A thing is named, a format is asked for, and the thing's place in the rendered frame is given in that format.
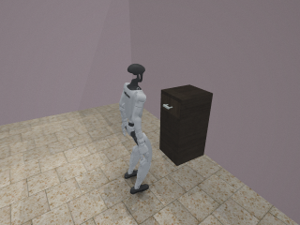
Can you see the robot left forearm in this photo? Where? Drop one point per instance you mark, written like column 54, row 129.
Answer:
column 123, row 115

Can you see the left robot hand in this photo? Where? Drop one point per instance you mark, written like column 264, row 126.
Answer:
column 123, row 126

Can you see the right robot hand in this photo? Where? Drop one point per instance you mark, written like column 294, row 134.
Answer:
column 143, row 149

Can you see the right robot thigh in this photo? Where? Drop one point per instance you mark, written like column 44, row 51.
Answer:
column 149, row 146

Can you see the cabinet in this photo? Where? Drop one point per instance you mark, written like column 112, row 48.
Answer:
column 183, row 139

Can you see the right robot upper arm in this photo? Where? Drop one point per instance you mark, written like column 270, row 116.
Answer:
column 140, row 99

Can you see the drawer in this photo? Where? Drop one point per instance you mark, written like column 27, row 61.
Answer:
column 175, row 110

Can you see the robot right forearm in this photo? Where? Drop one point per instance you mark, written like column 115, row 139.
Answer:
column 138, row 131

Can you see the handle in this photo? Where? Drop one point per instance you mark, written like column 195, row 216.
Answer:
column 167, row 107

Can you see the left robot shin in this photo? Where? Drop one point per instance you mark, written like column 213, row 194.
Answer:
column 134, row 159

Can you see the left robot upper arm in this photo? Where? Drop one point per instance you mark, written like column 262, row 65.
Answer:
column 122, row 99

